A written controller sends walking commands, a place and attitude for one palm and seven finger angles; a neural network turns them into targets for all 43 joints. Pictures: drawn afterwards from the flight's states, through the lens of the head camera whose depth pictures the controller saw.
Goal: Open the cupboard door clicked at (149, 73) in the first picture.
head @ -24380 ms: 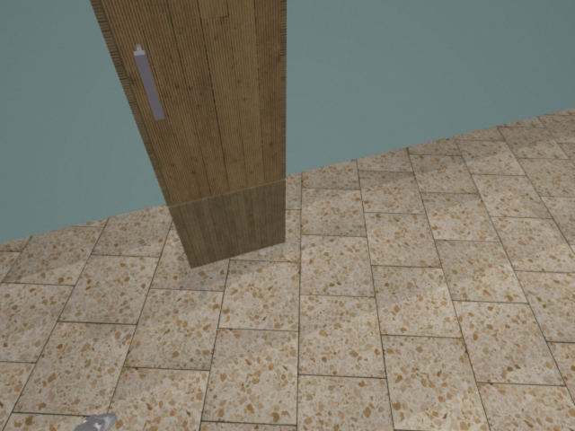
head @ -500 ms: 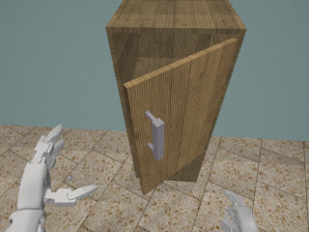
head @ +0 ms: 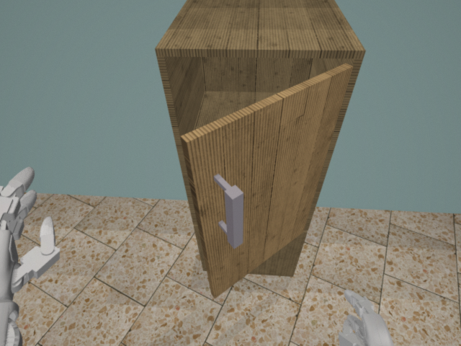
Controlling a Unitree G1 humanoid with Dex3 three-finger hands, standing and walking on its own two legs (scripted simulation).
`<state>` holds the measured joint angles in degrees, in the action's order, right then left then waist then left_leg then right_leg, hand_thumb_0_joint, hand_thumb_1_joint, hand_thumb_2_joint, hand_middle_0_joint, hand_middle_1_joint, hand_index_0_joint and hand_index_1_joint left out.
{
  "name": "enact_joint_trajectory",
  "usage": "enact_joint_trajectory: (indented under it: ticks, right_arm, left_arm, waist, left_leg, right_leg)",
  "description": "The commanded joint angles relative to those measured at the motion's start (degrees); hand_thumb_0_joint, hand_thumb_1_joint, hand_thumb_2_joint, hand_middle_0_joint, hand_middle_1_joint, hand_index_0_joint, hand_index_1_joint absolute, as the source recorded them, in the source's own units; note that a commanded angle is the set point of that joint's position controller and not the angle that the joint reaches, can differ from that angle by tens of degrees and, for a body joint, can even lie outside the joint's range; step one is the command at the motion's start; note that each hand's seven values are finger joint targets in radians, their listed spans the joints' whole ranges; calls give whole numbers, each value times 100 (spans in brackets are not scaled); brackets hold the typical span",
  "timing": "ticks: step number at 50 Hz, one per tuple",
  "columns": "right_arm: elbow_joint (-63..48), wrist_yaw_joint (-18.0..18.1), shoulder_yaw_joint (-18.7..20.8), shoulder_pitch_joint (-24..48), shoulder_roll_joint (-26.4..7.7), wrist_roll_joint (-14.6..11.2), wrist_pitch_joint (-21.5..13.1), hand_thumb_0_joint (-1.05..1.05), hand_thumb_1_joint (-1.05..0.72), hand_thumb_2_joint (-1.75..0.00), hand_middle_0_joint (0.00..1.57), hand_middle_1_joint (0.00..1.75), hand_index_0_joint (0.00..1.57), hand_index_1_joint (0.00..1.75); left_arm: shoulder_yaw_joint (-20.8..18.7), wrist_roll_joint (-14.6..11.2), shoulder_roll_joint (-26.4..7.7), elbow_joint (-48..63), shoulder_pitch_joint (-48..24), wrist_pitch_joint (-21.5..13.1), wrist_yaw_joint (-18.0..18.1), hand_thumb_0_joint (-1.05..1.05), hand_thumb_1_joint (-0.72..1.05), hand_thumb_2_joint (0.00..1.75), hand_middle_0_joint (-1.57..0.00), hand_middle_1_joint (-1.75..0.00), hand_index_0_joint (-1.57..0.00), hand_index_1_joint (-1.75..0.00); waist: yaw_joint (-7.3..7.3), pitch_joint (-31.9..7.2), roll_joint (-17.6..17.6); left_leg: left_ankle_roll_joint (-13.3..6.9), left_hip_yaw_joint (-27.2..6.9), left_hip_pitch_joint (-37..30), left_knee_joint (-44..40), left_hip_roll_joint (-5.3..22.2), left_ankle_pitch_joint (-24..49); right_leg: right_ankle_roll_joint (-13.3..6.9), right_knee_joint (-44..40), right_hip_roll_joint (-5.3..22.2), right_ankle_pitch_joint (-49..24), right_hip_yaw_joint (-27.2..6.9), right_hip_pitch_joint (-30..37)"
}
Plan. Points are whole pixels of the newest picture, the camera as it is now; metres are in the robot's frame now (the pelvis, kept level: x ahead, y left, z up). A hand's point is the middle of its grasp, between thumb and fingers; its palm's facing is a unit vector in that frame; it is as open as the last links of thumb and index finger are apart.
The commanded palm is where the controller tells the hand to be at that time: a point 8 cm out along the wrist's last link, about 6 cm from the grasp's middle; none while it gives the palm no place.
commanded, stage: draw the hand back to the body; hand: left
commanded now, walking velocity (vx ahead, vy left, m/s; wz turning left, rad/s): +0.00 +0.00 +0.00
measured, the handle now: (227, 212) +0.34 +0.05 +0.06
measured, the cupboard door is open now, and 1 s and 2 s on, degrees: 41 41 41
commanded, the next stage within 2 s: step back with the hand held close in 0.26 s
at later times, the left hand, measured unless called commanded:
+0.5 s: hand (61, 246) +0.19 +0.25 +0.16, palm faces +0.41 -0.79 -0.45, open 7.4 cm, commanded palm +0.13 +0.28 +0.17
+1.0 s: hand (5, 305) +0.12 +0.28 +0.15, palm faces +0.38 -0.78 -0.50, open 7.4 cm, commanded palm +0.05 +0.32 +0.17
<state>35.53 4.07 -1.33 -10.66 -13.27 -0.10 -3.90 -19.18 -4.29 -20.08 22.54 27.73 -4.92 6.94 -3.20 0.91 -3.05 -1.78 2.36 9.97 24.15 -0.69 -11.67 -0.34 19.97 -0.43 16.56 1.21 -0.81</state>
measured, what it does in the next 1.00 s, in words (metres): shifts its weight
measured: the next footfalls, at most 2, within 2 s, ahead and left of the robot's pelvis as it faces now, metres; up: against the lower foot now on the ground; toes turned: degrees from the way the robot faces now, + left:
right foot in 1.64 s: -0.32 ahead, -0.07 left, +0.00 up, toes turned -3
left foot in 1.74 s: -0.06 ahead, +0.10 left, +0.00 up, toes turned -3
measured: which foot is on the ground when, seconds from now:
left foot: down 0.00-1.00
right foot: down 0.00-1.00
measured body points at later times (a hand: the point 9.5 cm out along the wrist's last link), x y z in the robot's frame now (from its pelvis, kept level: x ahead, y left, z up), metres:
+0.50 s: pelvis +0.00 -0.02 +0.00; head +0.00 -0.04 +0.45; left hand +0.17 +0.29 +0.18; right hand +0.19 -0.24 -0.09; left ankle +0.02 +0.10 -0.74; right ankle -0.06 -0.11 -0.74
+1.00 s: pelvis -0.08 +0.02 -0.01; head -0.06 +0.03 +0.44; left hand +0.09 +0.32 +0.18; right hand +0.09 -0.22 -0.09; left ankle +0.02 +0.10 -0.74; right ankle -0.06 -0.11 -0.74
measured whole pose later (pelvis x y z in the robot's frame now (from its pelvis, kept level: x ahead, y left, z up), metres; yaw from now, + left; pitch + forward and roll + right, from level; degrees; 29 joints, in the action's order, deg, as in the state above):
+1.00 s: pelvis -0.08 +0.02 -0.01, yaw +1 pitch +0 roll -3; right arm 30.7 5.0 -0.4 -11.4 -12.5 -0.4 -1.0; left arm -24.2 -2.9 -25.4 30.5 32.8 -9.2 8.1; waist 0.9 3.1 -1.4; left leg -3.4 1.4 23.3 30.4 0.1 -7.0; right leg 0.5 30.3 -2.3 15.7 0.5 -15.5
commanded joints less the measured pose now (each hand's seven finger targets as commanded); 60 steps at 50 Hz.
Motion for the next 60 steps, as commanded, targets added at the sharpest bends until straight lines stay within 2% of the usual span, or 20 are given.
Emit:
enact_joint_trajectory:
  ticks: [1,18,19,20,21,22,24,28,32,40,44,46,48,51,53,55,56,57,58,60]
  right_arm:
    - [-878,55,284,716,-663,-10,-322,0,-90,-90,20,30,20,30]
    - [-847,98,282,794,-568,-18,-322,0,-90,-90,20,30,20,30]
    - [-862,98,269,816,-583,-24,-343,0,-90,-90,20,30,20,30]
    - [-961,90,288,683,-700,-59,-222,0,-90,-90,20,30,20,30]
    - [-862,96,292,712,-648,-45,-133,0,-90,-90,20,30,20,30]
    - [-868,90,305,721,-608,-25,-54,0,-90,-90,20,30,20,30]
    - [-1006,54,352,654,-655,-55,80,0,-90,-90,20,30,20,30]
    - [-1167,79,410,636,-661,-111,282,0,-90,-90,20,30,20,30]
    - [-1280,132,425,644,-619,-134,378,0,-90,-90,20,30,20,30]
    - [-1317,140,443,591,-651,-115,313,0,-90,-90,20,30,20,30]
    - [-1316,141,410,557,-729,-67,140,0,-90,-90,20,30,20,30]
    - [-1328,164,417,610,-792,-27,26,0,-90,-90,20,30,20,30]
    - [-1332,149,408,533,-767,-10,-63,0,-90,-90,20,30,20,30]
    - [-1278,125,460,452,-744,-18,-183,0,-90,-90,20,30,20,30]
    - [-1236,89,448,384,-688,-13,-216,0,-90,-90,20,30,20,30]
    - [-1064,80,479,272,-639,26,-222,0,-90,-90,20,30,20,30]
    - [-886,80,525,191,-652,51,-219,0,-90,-90,20,30,20,30]
    - [-788,71,503,110,-565,42,-192,0,-90,-90,20,30,20,30]
    - [-768,72,489,136,-557,39,-184,0,-90,-90,20,30,20,30]
    - [-778,142,403,299,-538,41,-189,0,-90,-90,20,30,20,30]
  left_arm:
    - [-581,52,-1061,1219,-386,-369,78,0,90,90,-20,-30,-20,-30]
    - [-579,-7,-1017,1166,-378,-402,47,0,90,90,-20,-30,-20,-30]
    - [-642,-11,-1171,1500,-777,-450,60,0,90,90,-20,-30,-20,-30]
    - [-1407,1,-1934,1608,-988,-634,94,0,90,90,-20,-30,-20,-30]
    - [-1391,30,-1877,1299,-877,-692,64,0,90,90,-20,-30,-20,-30]
    - [-1012,35,-1373,1046,-235,-642,-1,0,90,90,-20,-30,-20,-30]
    - [-782,53,-1091,1046,214,-559,-52,0,90,90,-20,-30,-20,-30]
    - [-901,55,-1270,1424,391,-481,18,0,90,90,-20,-30,-20,-30]
    - [-1140,37,-1521,1712,452,-467,121,0,90,90,-20,-30,-20,-30]
    - [-1179,20,-1500,1795,612,-566,227,0,90,90,-20,-30,-20,-30]
    - [-1205,70,-1471,1939,576,-714,265,0,90,90,-20,-30,-20,-30]
    - [-1345,150,-1517,1984,548,-805,278,0,90,90,-20,-30,-20,-30]
    - [-1325,186,-1388,1938,546,-834,273,0,90,90,-20,-30,-20,-30]
    - [-1488,173,-1542,1981,618,-881,286,0,90,90,-20,-30,-20,-30]
    - [-1300,172,-1380,2006,567,-881,277,0,90,90,-20,-30,-20,-30]
    - [-1202,190,-1406,1980,352,-891,330,0,90,90,-20,-30,-20,-30]
    - [-1200,185,-1455,1967,238,-900,381,0,90,90,-20,-30,-20,-30]
    - [-982,224,-1279,1829,59,-859,413,0,90,90,-20,-30,-20,-30]
    - [-932,253,-1293,1843,-171,-836,432,0,90,90,-20,-30,-20,-30]
    - [-982,266,-1433,1814,-527,-800,441,0,90,90,-20,-30,-20,-30]
  waist:
    - [-17,-549,47]
    - [-22,-397,94]
    - [-9,-517,-49]
    - [198,-25,141]
    - [193,-2,208]
    - [223,-169,410]
    - [228,-600,314]
    - [241,-1088,245]
    - [236,-1165,220]
    - [290,-841,-16]
    - [307,-611,-479]
    - [260,-485,-904]
    - [246,-422,-956]
    - [245,-606,-595]
    - [312,-505,-122]
    - [386,-301,635]
    - [418,-405,924]
    - [482,-398,1219]
    - [514,-406,1299]
    - [513,2,1014]
  left_leg:
    - [58,-223,-928,-226,187,1357]
    - [16,-145,-961,-154,127,1281]
    - [16,-150,-1015,-137,114,1269]
    - [-114,-270,-787,156,207,1212]
    - [-95,-314,-690,246,186,1143]
    - [-104,-288,-714,332,207,1386]
    - [-103,-208,-773,397,279,2008]
    - [-97,-170,-889,484,398,2769]
    - [-66,-221,-676,480,491,2827]
    - [-47,-492,155,208,627,1384]
    - [-118,-917,1080,-465,817,-451]
    - [-273,-1265,2051,-1038,1020,-1717]
    - [-351,-1458,2761,-1362,1154,-2507]
    - [-308,-1303,2614,-1059,1028,-2447]
    - [-119,-952,2179,-433,679,-2251]
    - [169,-543,1038,1034,179,-1582]
    - [268,-381,343,1956,17,-1073]
    - [253,-343,201,2497,-26,-892]
    - [219,-349,160,2631,6,-902]
    - [160,-433,255,1260,142,-908]
  right_leg:
    - [-26,-342,-53,-1450,39,-697]
    - [13,-439,-6,-1623,-27,-753]
    - [14,-447,9,-1627,-55,-740]
    - [127,-730,243,-1959,-352,-1358]
    - [123,-730,362,-2197,-366,-1350]
    - [187,-582,392,-2538,-291,-1262]
    - [301,-282,385,-2962,-176,-1043]
    - [344,72,351,-3387,-132,-897]
    - [251,299,348,-3202,-163,-881]
    - [143,287,240,-1545,-328,-1165]
    - [78,562,8,-274,-234,-917]
    - [93,1080,-192,-52,-161,-281]
    - [64,1533,-305,119,-96,140]
    - [-24,1313,-279,269,-239,8]
    - [-152,639,-22,890,-625,-767]
    - [-477,-530,654,2017,-1505,-2530]
    - [-713,-874,1137,1950,-1912,-3237]
    - [-777,-849,1432,1407,-1906,-3374]
    - [-715,-692,1422,979,-1664,-3392]
    - [-386,-237,987,568,-1134,-3255]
